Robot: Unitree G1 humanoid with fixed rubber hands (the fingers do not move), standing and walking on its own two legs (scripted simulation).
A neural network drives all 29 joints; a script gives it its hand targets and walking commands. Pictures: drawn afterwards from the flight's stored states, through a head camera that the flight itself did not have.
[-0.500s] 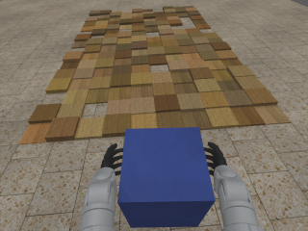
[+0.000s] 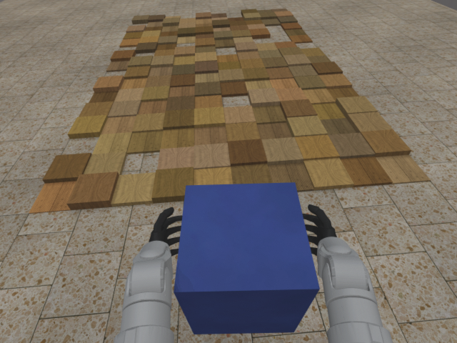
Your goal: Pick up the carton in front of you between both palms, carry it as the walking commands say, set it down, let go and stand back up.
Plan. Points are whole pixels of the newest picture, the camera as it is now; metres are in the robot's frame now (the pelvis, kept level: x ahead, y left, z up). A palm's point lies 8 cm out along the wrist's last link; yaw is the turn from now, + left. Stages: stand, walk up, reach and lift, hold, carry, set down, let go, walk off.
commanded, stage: reach and lift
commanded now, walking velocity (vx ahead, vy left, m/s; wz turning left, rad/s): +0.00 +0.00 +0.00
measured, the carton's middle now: (242, 262) +0.31 +0.00 -0.04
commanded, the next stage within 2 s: hold in 0.48 s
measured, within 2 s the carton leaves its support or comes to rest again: neither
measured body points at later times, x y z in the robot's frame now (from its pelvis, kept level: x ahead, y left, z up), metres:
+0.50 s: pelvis +0.01 +0.00 +0.00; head -0.01 +0.00 +0.45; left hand +0.32 +0.15 +0.03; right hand +0.31 -0.15 +0.03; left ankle +0.02 +0.13 -0.74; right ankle +0.03 -0.13 -0.74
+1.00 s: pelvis +0.00 +0.00 +0.00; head -0.04 +0.00 +0.45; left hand +0.31 +0.15 +0.05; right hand +0.30 -0.15 +0.05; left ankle +0.02 +0.13 -0.74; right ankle +0.03 -0.13 -0.74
